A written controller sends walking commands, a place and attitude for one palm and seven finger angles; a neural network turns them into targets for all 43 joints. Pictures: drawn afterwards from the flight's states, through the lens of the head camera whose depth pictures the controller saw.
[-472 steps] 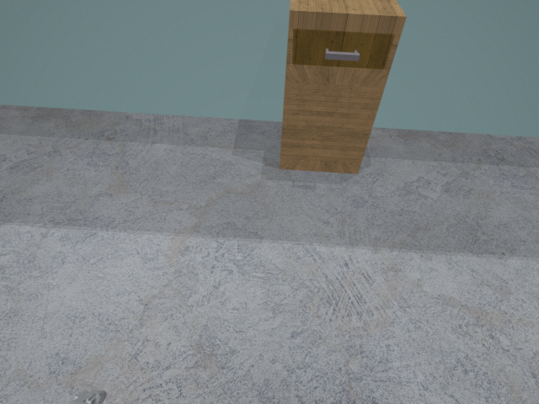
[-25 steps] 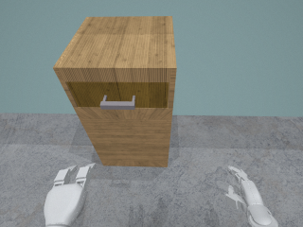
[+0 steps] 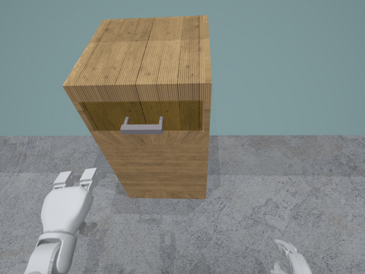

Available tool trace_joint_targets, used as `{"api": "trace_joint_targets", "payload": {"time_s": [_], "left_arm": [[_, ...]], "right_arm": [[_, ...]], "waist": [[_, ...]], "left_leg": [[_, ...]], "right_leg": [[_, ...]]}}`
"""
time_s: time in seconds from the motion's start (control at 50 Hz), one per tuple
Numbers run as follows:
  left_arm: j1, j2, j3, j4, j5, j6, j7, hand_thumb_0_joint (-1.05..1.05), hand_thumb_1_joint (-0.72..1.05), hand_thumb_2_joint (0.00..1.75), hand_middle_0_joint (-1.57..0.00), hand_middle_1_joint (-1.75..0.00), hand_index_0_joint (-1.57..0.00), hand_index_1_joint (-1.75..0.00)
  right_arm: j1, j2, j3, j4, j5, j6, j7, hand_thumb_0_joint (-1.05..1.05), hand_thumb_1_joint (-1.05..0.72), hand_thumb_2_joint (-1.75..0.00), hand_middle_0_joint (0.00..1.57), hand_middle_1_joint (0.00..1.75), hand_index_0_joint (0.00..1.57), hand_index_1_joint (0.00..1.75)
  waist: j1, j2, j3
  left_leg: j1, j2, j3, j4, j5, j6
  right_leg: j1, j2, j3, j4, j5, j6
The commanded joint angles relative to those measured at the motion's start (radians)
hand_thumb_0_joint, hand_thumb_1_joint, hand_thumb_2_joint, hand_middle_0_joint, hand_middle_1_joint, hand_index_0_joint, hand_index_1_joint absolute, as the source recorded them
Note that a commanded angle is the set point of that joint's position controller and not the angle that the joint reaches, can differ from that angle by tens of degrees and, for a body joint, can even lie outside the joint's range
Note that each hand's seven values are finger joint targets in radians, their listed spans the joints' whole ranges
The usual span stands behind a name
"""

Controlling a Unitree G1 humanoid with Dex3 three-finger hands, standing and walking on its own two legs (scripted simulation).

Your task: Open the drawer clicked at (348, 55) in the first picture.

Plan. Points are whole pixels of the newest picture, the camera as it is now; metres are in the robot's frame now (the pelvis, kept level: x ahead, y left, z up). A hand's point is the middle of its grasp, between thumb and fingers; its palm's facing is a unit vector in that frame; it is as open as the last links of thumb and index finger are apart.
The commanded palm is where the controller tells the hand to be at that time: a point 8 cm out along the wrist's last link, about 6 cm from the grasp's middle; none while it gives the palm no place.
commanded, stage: raise the hand with hooked fingers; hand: left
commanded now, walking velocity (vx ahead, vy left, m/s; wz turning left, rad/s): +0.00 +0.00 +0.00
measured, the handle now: (143, 124) +0.56 +0.20 -0.07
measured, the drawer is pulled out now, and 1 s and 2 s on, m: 0.00 0.00 0.00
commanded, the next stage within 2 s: move the hooked fingers above the handle in 1.00 s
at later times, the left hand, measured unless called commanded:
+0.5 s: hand (66, 168) +0.30 +0.28 +0.08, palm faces +0.07 -0.08 -0.99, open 13.7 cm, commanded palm +0.27 +0.28 +0.14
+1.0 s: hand (67, 162) +0.30 +0.27 +0.10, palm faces +0.07 -0.08 -0.99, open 13.8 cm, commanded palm +0.28 +0.28 +0.15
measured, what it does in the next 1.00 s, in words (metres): stands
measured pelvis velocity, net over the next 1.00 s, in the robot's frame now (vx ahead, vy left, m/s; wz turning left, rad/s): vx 0.00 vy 0.03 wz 0.01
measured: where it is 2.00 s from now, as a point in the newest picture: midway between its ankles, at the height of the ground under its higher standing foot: outside the picture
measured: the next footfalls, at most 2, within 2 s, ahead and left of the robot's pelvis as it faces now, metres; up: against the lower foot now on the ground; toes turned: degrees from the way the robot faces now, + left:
none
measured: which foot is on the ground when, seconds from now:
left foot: down 0.00-1.00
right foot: down 0.00-1.00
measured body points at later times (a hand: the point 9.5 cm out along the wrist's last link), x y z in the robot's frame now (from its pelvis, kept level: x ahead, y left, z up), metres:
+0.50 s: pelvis +0.01 +0.03 +0.02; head +0.02 +0.01 +0.47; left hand +0.29 +0.28 +0.14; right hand +0.22 -0.17 -0.08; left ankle +0.00 +0.13 -0.71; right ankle -0.01 -0.08 -0.71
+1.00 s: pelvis +0.00 +0.03 +0.02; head +0.03 +0.00 +0.47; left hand +0.30 +0.27 +0.15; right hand +0.17 -0.20 -0.10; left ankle +0.00 +0.13 -0.71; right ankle -0.01 -0.08 -0.71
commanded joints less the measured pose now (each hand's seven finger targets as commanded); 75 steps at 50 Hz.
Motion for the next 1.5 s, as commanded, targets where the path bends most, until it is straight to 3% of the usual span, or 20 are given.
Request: {"api": "trace_joint_targets", "payload": {"time_s": [0.0, 0.04, 0.08, 0.16, 0.3, 0.36, 0.5, 0.58, 0.68, 0.84, 0.92, 0.98, 1.04, 1.18, 1.3, 1.32, 1.36, 1.4, 1.44, 1.48], "left_arm": [[-0.129, 0.164, 0.131, -0.188, -0.001, -0.002, 0.091, 0.00, -0.17, 0.44, -0.28, -0.99, -0.28, -0.99], [-0.192, 0.167, 0.118, -0.176, -0.001, 0.026, 0.089, 0.00, -0.22, 0.42, -0.28, -1.02, -0.28, -1.02], [-0.256, 0.167, 0.086, -0.178, -0.003, 0.051, 0.075, 0.00, -0.27, 0.40, -0.28, -1.05, -0.28, -1.05], [-0.321, 0.177, 0.056, -0.199, -0.004, 0.087, 0.023, 0.00, -0.36, 0.36, -0.29, -1.11, -0.29, -1.11], [-0.426, 0.196, 0.045, -0.149, -0.006, 0.136, -0.080, 0.00, -0.50, 0.30, -0.30, -1.20, -0.30, -1.20], [-0.489, 0.210, 0.043, -0.141, -0.006, 0.142, -0.116, 0.00, -0.50, 0.30, -0.30, -1.20, -0.30, -1.20], [-0.644, 0.228, 0.028, -0.107, -0.020, 0.120, -0.191, 0.00, -0.50, 0.30, -0.30, -1.20, -0.30, -1.20], [-0.716, 0.269, 0.049, -0.122, -0.030, 0.091, -0.214, 0.00, -0.50, 0.30, -0.30, -1.20, -0.30, -1.20], [-0.593, 0.245, 0.055, -0.087, -0.057, 0.073, -0.242, 0.00, -0.50, 0.30, -0.30, -1.20, -0.30, -1.20], [-0.628, 0.300, 0.116, -0.168, -0.044, 0.023, -0.179, 0.00, -0.50, 0.30, -0.30, -1.20, -0.30, -1.20], [-0.631, 0.265, 0.086, -0.136, -0.048, 0.037, -0.146, 0.00, -0.50, 0.30, -0.30, -1.20, -0.30, -1.20], [-0.629, 0.256, 0.070, -0.099, -0.050, 0.062, -0.148, 0.00, -0.50, 0.30, -0.30, -1.20, -0.30, -1.20], [-0.637, 0.263, 0.064, -0.104, -0.049, 0.075, -0.163, 0.00, -0.50, 0.30, -0.30, -1.20, -0.30, -1.20], [-0.708, 0.258, 0.048, -0.002, -0.042, 0.055, -0.183, 0.00, -0.50, 0.30, -0.30, -1.20, -0.30, -1.20], [-0.871, 0.262, 0.035, 0.087, -0.013, 0.010, -0.153, 0.00, -0.50, 0.30, -0.30, -1.20, -0.30, -1.20], [-0.874, 0.234, 0.013, 0.089, -0.014, 0.004, -0.148, 0.00, -0.50, 0.30, -0.30, -1.20, -0.30, -1.20], [-0.876, 0.246, 0.028, 0.124, -0.009, 0.000, -0.136, 0.00, -0.50, 0.30, -0.30, -1.20, -0.30, -1.20], [-0.912, 0.205, -0.007, 0.158, -0.008, 0.003, -0.125, 0.00, -0.50, 0.30, -0.30, -1.20, -0.30, -1.20], [-0.909, 0.235, 0.024, 0.216, 0.004, 0.015, -0.114, 0.00, -0.50, 0.30, -0.30, -1.20, -0.30, -1.20], [-0.964, 0.212, -0.006, 0.252, 0.010, 0.026, -0.104, 0.00, -0.50, 0.30, -0.30, -1.20, -0.30, -1.20]], "right_arm": [[-0.154, -0.095, -0.056, -0.167, 0.011, -0.058, 0.001, 0.00, -0.90, -0.90, 0.20, 0.30, 0.20, 0.30], [-0.160, -0.104, -0.061, -0.164, 0.017, -0.053, 0.001, 0.00, -0.90, -0.90, 0.20, 0.30, 0.20, 0.30], [-0.163, -0.107, -0.061, -0.159, 0.026, -0.050, -0.005, 0.00, -0.90, -0.90, 0.20, 0.30, 0.20, 0.30], [-0.169, -0.109, -0.056, -0.161, 0.034, -0.042, -0.008, 0.00, -0.90, -0.90, 0.20, 0.30, 0.20, 0.30], [-0.170, -0.104, -0.035, -0.162, 0.048, -0.016, -0.007, 0.00, -0.90, -0.90, 0.20, 0.30, 0.20, 0.30], [-0.170, -0.102, -0.026, -0.163, 0.051, -0.006, -0.008, 0.00, -0.90, -0.90, 0.20, 0.30, 0.20, 0.30], [-0.157, -0.102, -0.018, -0.150, 0.054, 0.003, -0.012, 0.00, -0.90, -0.90, 0.20, 0.30, 0.20, 0.30], [-0.149, -0.106, -0.018, -0.142, 0.056, 0.001, -0.013, 0.00, -0.90, -0.90, 0.20, 0.30, 0.20, 0.30], [-0.131, -0.117, -0.028, -0.145, 0.059, 0.008, 0.003, 0.00, -0.90, -0.90, 0.20, 0.30, 0.20, 0.30], [-0.126, -0.124, -0.042, -0.141, 0.056, -0.002, 0.005, 0.00, -0.90, -0.90, 0.20, 0.30, 0.20, 0.30], [-0.125, -0.120, -0.047, -0.130, 0.064, -0.006, 0.002, 0.00, -0.90, -0.90, 0.20, 0.30, 0.20, 0.30], [-0.130, -0.120, -0.043, -0.126, 0.069, -0.007, -0.002, 0.00, -0.90, -0.90, 0.20, 0.30, 0.20, 0.30], [-0.144, -0.124, -0.039, -0.131, 0.070, -0.007, -0.006, 0.00, -0.90, -0.90, 0.20, 0.30, 0.20, 0.30], [-0.131, -0.117, -0.031, -0.114, 0.070, -0.008, -0.020, 0.00, -0.90, -0.90, 0.20, 0.30, 0.20, 0.30], [-0.098, -0.115, -0.042, -0.095, 0.067, -0.019, -0.032, 0.00, -0.90, -0.90, 0.20, 0.30, 0.20, 0.30], [-0.094, -0.111, -0.045, -0.097, 0.067, -0.022, -0.031, 0.00, -0.90, -0.90, 0.20, 0.30, 0.20, 0.30], [-0.081, -0.114, -0.051, -0.093, 0.066, -0.022, -0.029, 0.00, -0.90, -0.90, 0.20, 0.30, 0.20, 0.30], [-0.066, -0.114, -0.056, -0.088, 0.068, -0.021, -0.026, 0.00, -0.90, -0.90, 0.20, 0.30, 0.20, 0.30], [-0.055, -0.122, -0.059, -0.085, 0.068, -0.016, -0.025, 0.00, -0.90, -0.90, 0.20, 0.30, 0.20, 0.30], [-0.041, -0.123, -0.058, -0.081, 0.071, -0.011, -0.024, 0.00, -0.90, -0.90, 0.20, 0.30, 0.20, 0.30]], "waist": [[0.024, -0.042, -0.231], [0.011, -0.072, -0.220], [0.008, -0.048, -0.228], [0.018, -0.002, -0.225], [0.025, -0.027, -0.157], [0.026, 0.000, -0.165], [0.013, -0.016, -0.159], [0.017, 0.025, -0.195], [0.030, -0.020, -0.180], [0.038, -0.003, -0.225], [0.029, 0.010, -0.215], [0.025, -0.036, -0.183], [0.024, -0.027, -0.188], [0.009, -0.073, -0.136], [-0.005, -0.022, -0.203], [-0.005, -0.021, -0.222], [-0.005, -0.035, -0.245], [-0.017, -0.039, -0.233], [-0.009, -0.060, -0.250], [-0.021, -0.062, -0.243]], "left_leg": [[0.097, -0.060, -0.026, -0.051, 0.237, 0.045], [0.108, -0.057, -0.027, -0.059, 0.230, 0.047], [0.141, -0.054, -0.024, -0.078, 0.228, 0.049], [0.220, -0.042, -0.035, -0.113, 0.295, 0.047], [0.270, -0.030, -0.044, -0.186, 0.351, 0.036], [0.300, -0.029, -0.047, -0.205, 0.373, 0.034], [0.341, -0.027, -0.054, -0.235, 0.388, 0.034], [0.370, -0.028, -0.066, -0.247, 0.421, 0.029], [0.349, -0.024, -0.060, -0.255, 0.475, 0.027], [0.350, -0.029, -0.060, -0.248, 0.441, 0.030], [0.347, -0.035, -0.048, -0.247, 0.401, 0.034], [0.319, -0.038, -0.043, -0.260, 0.350, 0.039], [0.317, -0.043, -0.038, -0.263, 0.332, 0.042], [0.277, -0.051, -0.021, -0.254, 0.290, 0.048], [0.274, -0.058, -0.019, -0.217, 0.277, 0.049], [0.278, -0.060, -0.018, -0.205, 0.295, 0.051], [0.265, -0.060, -0.019, -0.192, 0.306, 0.051], [0.256, -0.057, -0.019, -0.182, 0.311, 0.050], [0.229, -0.060, -0.020, -0.174, 0.312, 0.049], [0.212, -0.058, -0.019, -0.169, 0.310, 0.050]], "right_leg": [[0.158, -0.016, 0.102, -0.123, 0.375, 0.022], [0.143, -0.011, 0.087, -0.135, 0.337, 0.025], [0.147, -0.013, 0.078, -0.146, 0.311, 0.026], [0.159, -0.006, 0.049, -0.156, 0.316, 0.018], [0.202, 0.004, 0.024, -0.205, 0.321, 0.015], [0.225, 0.006, 0.021, -0.223, 0.321, 0.012], [0.245, 0.009, 0.012, -0.264, 0.319, 0.012], [0.273, 0.008, 0.012, -0.274, 0.327, 0.008], [0.293, 0.008, 0.009, -0.281, 0.370, 0.013], [0.290, 0.010, 0.020, -0.275, 0.349, 0.011], [0.268, 0.007, 0.021, -0.276, 0.332, 0.013], [0.276, 0.006, 0.022, -0.287, 0.305, 0.016], [0.291, 0.006, 0.034, -0.297, 0.301, 0.017], [0.267, -0.001, 0.040, -0.304, 0.298, 0.025], [0.231, -0.001, 0.047, -0.278, 0.288, 0.022], [0.232, -0.001, 0.049, -0.270, 0.314, 0.022], [0.235, 0.000, 0.050, -0.257, 0.332, 0.023], [0.206, 0.002, 0.042, -0.246, 0.342, 0.021], [0.216, 0.005, 0.046, -0.237, 0.348, 0.022], [0.199, 0.003, 0.039, -0.224, 0.350, 0.021]]}}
